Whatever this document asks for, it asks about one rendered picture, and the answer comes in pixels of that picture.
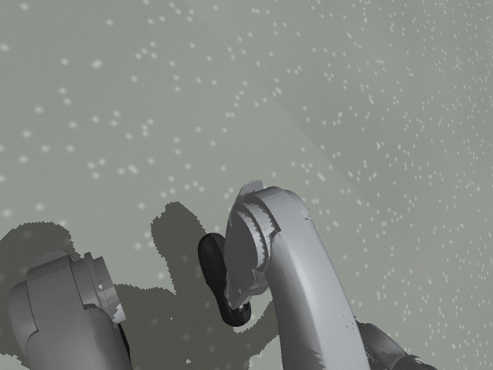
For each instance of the right robot foot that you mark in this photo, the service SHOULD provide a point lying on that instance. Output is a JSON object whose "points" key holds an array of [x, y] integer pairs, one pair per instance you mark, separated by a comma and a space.
{"points": [[210, 253]]}

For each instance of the left robot foot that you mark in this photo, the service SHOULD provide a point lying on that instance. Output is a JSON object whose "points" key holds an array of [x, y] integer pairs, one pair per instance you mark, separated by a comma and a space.
{"points": [[124, 340]]}

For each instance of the right robot arm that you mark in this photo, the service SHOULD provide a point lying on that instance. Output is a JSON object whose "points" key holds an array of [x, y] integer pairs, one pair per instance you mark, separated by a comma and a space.
{"points": [[412, 362]]}

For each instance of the right robot hand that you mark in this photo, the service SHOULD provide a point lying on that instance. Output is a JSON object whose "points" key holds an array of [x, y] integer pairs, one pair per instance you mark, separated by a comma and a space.
{"points": [[382, 351]]}

